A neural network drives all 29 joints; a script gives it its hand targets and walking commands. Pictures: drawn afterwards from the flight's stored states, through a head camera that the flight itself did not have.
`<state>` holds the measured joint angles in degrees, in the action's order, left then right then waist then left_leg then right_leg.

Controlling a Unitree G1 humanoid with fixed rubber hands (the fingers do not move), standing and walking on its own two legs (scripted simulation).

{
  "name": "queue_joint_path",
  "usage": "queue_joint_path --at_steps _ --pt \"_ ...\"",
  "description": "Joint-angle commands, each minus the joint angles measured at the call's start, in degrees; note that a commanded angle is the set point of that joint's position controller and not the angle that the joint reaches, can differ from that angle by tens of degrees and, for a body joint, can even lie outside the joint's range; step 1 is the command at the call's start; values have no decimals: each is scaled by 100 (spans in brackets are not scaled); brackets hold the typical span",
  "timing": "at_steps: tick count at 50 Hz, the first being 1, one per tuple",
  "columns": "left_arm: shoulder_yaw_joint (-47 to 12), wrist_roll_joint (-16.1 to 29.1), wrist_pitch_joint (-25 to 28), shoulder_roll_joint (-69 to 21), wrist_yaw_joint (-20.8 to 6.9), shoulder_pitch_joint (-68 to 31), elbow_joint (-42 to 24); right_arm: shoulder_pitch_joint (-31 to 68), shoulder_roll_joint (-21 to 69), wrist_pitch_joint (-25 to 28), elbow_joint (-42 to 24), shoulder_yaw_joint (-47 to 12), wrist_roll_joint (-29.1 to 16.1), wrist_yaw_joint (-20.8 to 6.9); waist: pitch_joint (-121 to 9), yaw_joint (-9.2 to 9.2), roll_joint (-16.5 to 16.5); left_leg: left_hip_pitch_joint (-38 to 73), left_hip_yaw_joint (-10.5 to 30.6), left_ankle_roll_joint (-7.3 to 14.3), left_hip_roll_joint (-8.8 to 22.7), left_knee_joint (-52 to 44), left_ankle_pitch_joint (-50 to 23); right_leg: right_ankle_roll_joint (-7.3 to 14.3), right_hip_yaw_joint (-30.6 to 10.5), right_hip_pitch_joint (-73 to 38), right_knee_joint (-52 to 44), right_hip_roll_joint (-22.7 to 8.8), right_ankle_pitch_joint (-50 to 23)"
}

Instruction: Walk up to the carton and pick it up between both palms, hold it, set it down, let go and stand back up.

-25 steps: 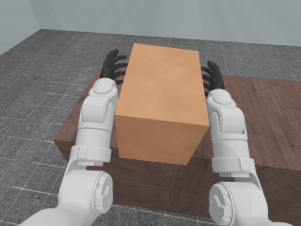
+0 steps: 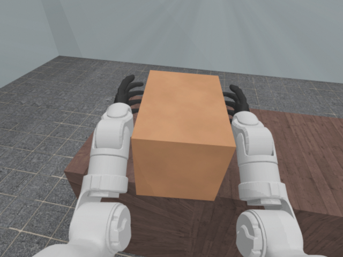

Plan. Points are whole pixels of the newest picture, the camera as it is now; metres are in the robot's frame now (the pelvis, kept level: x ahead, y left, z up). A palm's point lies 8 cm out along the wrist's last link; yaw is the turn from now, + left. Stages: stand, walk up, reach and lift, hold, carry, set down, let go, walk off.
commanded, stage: hold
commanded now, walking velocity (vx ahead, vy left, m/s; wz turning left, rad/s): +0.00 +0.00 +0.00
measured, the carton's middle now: (180, 131) +0.35 +0.01 +0.17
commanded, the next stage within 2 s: none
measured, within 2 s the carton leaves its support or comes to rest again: neither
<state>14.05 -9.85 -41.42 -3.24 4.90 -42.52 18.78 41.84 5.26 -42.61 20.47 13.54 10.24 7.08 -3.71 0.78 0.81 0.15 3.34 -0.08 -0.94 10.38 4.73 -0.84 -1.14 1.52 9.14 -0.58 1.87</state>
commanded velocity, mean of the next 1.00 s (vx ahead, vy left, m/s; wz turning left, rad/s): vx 0.00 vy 0.00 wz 0.00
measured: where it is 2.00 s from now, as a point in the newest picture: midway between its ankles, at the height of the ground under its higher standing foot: outside the picture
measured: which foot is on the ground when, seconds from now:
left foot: down 0.00-1.00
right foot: down 0.00-1.00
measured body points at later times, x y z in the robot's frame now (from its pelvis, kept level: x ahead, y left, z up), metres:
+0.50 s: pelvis +0.01 +0.00 +0.00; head -0.04 +0.00 +0.45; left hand +0.38 +0.13 +0.24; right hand +0.38 -0.13 +0.24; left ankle +0.02 +0.12 -0.75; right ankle +0.04 -0.13 -0.75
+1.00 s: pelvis +0.00 +0.00 +0.00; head -0.05 +0.00 +0.44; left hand +0.40 +0.12 +0.21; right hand +0.39 -0.15 +0.20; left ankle +0.02 +0.12 -0.75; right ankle +0.04 -0.13 -0.75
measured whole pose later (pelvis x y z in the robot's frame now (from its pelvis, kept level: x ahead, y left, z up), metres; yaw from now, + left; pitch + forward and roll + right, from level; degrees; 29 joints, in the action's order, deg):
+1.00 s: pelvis +0.00 +0.00 +0.00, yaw +0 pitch -1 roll +0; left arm 17.4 -9.7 -34.6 -5.3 7.1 -46.8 28.2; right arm 45.3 3.0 -38.6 26.7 16.7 8.2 7.8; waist -7.0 -0.7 0.0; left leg -7.3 2.4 0.0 -1.0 15.8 7.3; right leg -0.8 -2.7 9.6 15.8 -0.1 5.0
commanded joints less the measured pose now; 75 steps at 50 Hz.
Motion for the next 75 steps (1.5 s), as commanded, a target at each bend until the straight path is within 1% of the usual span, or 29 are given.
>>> queue_joint_path --at_steps 1,3,5,10,11,13,17,18,20,22,25,28,31,35,38,41,44,46,49,53,56,58,63,65,67,69,71,73,75 --pt "-2082 1165 700 -3137 -857 -4713 -92 4325 2667 711 -592 -1563 -745 -451 -1482 -452 -437 -871 -265 3 -175 109 934 8 216 385 272 258 975" --pt "-2447 1515 930 -3539 -733 -5158 -271 5223 2974 985 -1290 -2084 -1145 -283 -2738 -365 -401 -912 -127 30 -75 235 868 -26 242 170 641 269 744" --pt "-2369 1487 1048 -3502 -532 -5255 7 5543 2818 1081 -1218 -2118 -1160 -135 -3331 -302 -298 -1176 -104 49 -46 289 1044 -73 273 64 815 290 873" --pt "-1253 579 782 -3065 -290 -3622 1777 3789 2275 754 895 -1064 -437 -321 -2130 -223 -106 -1015 -30 -69 -58 103 1272 -111 388 75 794 434 817" --pt "-1076 478 775 -3047 -305 -3481 1846 3754 2373 752 923 -1011 -400 -411 -1960 -179 -23 -967 -111 -68 -93 155 934 -100 385 92 759 440 649" --pt "-1050 415 761 -3237 -393 -3112 1426 3341 2779 679 678 -1044 -506 -547 -1736 -146 25 -708 -179 -67 -152 206 -141 -72 260 -167 546 376 -63" --pt "-2020 1020 858 -3813 -490 -3877 -646 4517 3715 801 -1494 -2249 -1427 -616 -2751 81 125 -295 -209 12 -209 288 -2199 -148 -84 -1011 578 160 -2528" --pt "-2290 1114 792 -3869 -482 -3550 -1015 4299 3852 760 -1851 -2614 -1616 -604 -2928 193 218 -175 -171 23 -223 246 -2665 -217 -127 -1285 635 150 -3223" --pt "-2663 1126 629 -3620 -451 -3328 -1629 3932 3663 657 -2189 -2970 -1660 -566 -2948 270 224 -15 -173 51 -257 94 -2707 -337 -180 -1469 579 108 -3560" --pt "-2752 970 364 -3185 -443 -2715 -1751 2671 3316 366 -1609 -2822 -1321 -535 -2207 138 158 127 -195 21 -293 -120 -2219 -357 -160 -1444 378 152 -3095" --pt "-2610 834 53 -2803 -546 -2192 -1206 1862 2540 93 -979 -2200 -813 -549 -910 -163 -73 -36 -297 -38 -279 -342 -1134 -235 20 -839 -69 239 -1418" --pt "-2184 745 12 -2635 -697 -2664 -241 2323 2128 107 -410 -1657 -493 -583 -324 -345 -226 -202 -432 -52 -302 -270 30 -121 187 19 -260 286 292" --pt "-2262 1133 422 -2944 -759 -4149 -304 3784 2419 506 -794 -1724 -768 -470 -1206 -482 -350 -539 -329 -18 -245 25 684 -19 248 427 61 272 908" --pt "-2664 1633 864 -3507 -530 -4584 -460 5025 2954 976 -1866 -2544 -1317 -110 -3335 -322 -219 -740 -133 58 -76 239 735 -125 190 31 622 249 708" --pt "-2146 1187 868 -3240 -288 -4009 514 4590 2674 902 -844 -2164 -1067 -84 -2857 -159 62 -1105 -109 40 -68 195 1080 -184 306 147 751 351 1040" --pt "-1503 653 753 -3007 -237 -3186 1201 3470 2555 718 443 -1536 -716 -308 -1890 -61 68 -1083 -111 -10 -83 157 910 -131 318 184 750 424 827" --pt "-1137 392 711 -3169 -339 -2919 1276 3197 2859 675 660 -1254 -616 -579 -1392 28 -9 -1019 -163 -21 -140 152 357 -79 236 0 639 403 325" --pt "-1325 604 830 -3332 -414 -3859 522 4214 3238 783 -134 -1519 -947 -649 -1680 66 91 -983 -258 32 -192 286 -293 -89 98 -129 599 315 -163" --pt "-2064 1001 867 -3670 -465 -4130 -567 4659 3602 853 -1268 -2234 -1450 -565 -2496 105 28 -643 -251 92 -248 337 -1283 -181 -106 -635 632 180 -1444" --pt "-2794 1172 575 -3441 -376 -3183 -1432 3303 3520 569 -1493 -2788 -1441 -418 -2802 44 133 -115 -181 84 -271 175 -1833 -314 -180 -1228 588 166 -2404" --pt "-2740 1010 247 -2964 -477 -2352 -1271 2071 2933 257 -1054 -2467 -1011 -379 -1838 -85 -3 -86 -211 41 -241 -99 -1396 -284 -114 -1151 230 210 -1715" --pt "-2443 854 119 -2765 -585 -2121 -678 2028 2593 189 -807 -2198 -776 -467 -1082 -124 64 -151 -302 21 -279 -205 -902 -234 23 -733 29 268 -946" --pt "-2232 1074 438 -2989 -729 -3606 -217 3630 2630 509 -974 -1973 -863 -463 -931 -299 -136 -643 -301 4 -264 16 238 -92 116 222 56 264 588" --pt "-2590 1427 726 -3263 -662 -4445 -729 4479 2961 752 -1541 -2383 -1225 -323 -2154 -312 -160 -657 -260 67 -215 173 243 -95 110 158 311 229 572" --pt "-2719 1561 878 -3363 -513 -4672 -695 4982 3063 936 -1798 -2664 -1415 -191 -2879 -231 -213 -787 -185 85 -150 245 500 -120 127 95 549 239 654" --pt "-2617 1458 903 -3390 -325 -4132 -417 4578 2975 953 -1530 -2648 -1428 -99 -3101 -134 -183 -787 -167 45 -112 273 441 -139 139 -7 698 274 602" --pt "-2297 1129 770 -3341 -232 -3539 208 3722 2772 812 -515 -2130 -1073 -135 -2566 -165 -305 -857 -69 -29 -26 153 802 -138 211 58 712 346 724" --pt "-1907 843 656 -3227 -238 -3230 684 3228 2599 689 297 -1658 -765 -293 -1924 -146 -298 -933 14 -90 9 44 969 -102 264 124 676 418 734" --pt "-1601 627 638 -3208 -311 -2883 943 2984 2630 678 605 -1404 -616 -485 -1559 -122 -279 -774 -75 -93 -43 91 456 -68 242 141 558 430 397"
